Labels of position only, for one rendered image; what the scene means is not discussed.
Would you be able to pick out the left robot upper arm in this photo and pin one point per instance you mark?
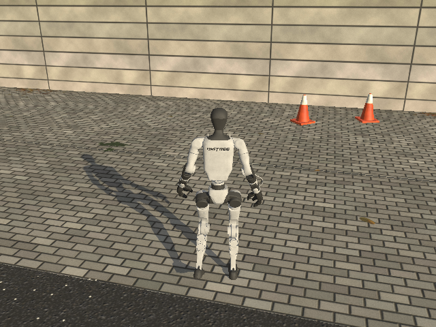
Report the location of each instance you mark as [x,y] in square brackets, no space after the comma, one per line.
[196,144]

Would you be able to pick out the left robot thigh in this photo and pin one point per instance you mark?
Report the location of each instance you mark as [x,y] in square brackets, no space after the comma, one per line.
[202,203]

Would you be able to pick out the robot right hand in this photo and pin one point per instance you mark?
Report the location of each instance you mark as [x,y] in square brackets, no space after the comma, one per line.
[256,196]

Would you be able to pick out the robot left hand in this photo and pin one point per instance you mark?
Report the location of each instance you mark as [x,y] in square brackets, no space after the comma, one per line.
[186,188]

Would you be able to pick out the robot left forearm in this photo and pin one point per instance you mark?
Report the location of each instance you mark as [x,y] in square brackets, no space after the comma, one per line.
[184,178]

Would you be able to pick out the right robot upper arm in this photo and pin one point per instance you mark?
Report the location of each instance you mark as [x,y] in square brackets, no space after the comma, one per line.
[243,155]

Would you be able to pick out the robot right forearm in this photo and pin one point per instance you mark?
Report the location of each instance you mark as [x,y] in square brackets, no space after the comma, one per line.
[253,182]

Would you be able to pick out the robot left shin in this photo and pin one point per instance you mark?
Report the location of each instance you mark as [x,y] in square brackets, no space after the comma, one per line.
[200,247]

